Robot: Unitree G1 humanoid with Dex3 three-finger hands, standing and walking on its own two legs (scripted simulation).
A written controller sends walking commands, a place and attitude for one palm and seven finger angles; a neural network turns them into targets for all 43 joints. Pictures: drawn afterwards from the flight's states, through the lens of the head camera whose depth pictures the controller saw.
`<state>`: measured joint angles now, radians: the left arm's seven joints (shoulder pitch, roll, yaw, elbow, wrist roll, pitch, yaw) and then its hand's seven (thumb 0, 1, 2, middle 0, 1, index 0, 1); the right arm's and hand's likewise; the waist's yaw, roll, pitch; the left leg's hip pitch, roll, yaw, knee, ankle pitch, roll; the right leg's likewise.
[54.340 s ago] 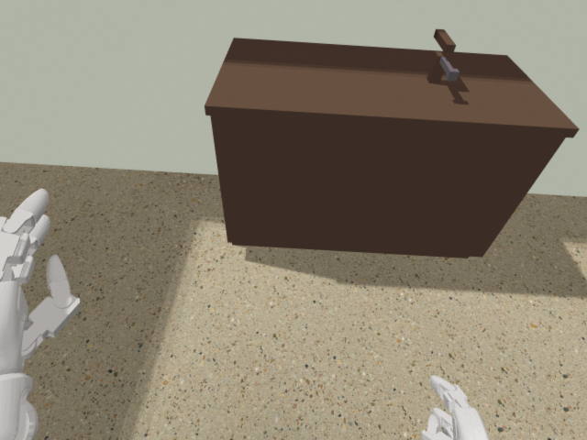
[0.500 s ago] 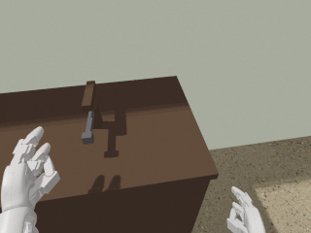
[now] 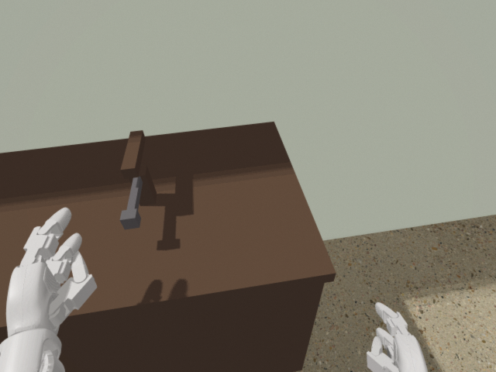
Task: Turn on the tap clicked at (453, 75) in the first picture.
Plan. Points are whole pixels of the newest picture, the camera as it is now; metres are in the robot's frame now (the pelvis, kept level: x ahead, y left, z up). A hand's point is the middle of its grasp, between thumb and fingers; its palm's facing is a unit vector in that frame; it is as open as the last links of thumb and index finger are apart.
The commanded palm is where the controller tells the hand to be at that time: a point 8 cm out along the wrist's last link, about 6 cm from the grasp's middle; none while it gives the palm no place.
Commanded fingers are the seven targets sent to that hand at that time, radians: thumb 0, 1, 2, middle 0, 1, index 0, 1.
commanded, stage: reach beside the lever's end, fingers flat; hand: left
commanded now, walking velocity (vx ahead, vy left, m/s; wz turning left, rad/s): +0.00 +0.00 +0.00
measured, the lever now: (130, 219) +0.35 +0.28 +0.05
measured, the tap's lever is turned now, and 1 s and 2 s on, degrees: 0 0 0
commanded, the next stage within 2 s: none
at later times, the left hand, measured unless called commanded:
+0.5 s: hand (92, 264) +0.22 +0.26 +0.11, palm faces +0.49 -0.86 -0.13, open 7.4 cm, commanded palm +0.19 +0.30 +0.11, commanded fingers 0.00 0.90 0.90 -0.19 -0.27 -0.19 -0.27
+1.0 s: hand (101, 242) +0.27 +0.28 +0.09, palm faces +0.47 -0.87 -0.10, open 7.6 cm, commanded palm +0.23 +0.32 +0.09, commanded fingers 0.00 0.90 0.90 -0.17 -0.20 -0.17 -0.20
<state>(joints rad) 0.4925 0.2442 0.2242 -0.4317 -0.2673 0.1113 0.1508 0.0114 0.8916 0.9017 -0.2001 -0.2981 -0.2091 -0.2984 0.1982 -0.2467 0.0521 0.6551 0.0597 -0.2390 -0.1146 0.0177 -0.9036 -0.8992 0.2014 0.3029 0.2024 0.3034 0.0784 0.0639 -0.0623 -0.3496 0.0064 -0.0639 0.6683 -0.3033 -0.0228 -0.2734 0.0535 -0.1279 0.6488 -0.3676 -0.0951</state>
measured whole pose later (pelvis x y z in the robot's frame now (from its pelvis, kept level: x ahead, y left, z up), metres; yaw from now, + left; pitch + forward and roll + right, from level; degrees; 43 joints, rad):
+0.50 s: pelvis +0.01 +0.00 +0.00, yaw -1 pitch +1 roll +1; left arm 0.41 0.24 0.29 -0.24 -0.25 0.01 0.15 0.01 0.89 0.90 -0.20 -0.29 -0.20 -0.29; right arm 0.21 -0.26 0.02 0.66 0.05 -0.23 -0.10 0.02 -0.90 -0.90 0.20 0.30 0.20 0.30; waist 0.06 0.05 -0.07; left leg -0.38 0.00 -0.04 0.67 -0.32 -0.03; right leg -0.31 0.05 -0.11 0.66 -0.39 -0.09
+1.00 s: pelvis +0.00 +0.02 +0.00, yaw -1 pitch +2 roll +0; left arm 0.13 0.25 0.28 0.05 -0.22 -0.06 0.17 0.01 0.89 0.90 -0.17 -0.23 -0.18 -0.23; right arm 0.18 -0.25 0.04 0.69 0.05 -0.20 -0.10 0.02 -0.90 -0.90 0.20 0.30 0.20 0.30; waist 0.03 0.04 -0.05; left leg -0.42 -0.01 -0.04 0.68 -0.29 0.00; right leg -0.35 0.04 -0.10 0.66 -0.35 -0.07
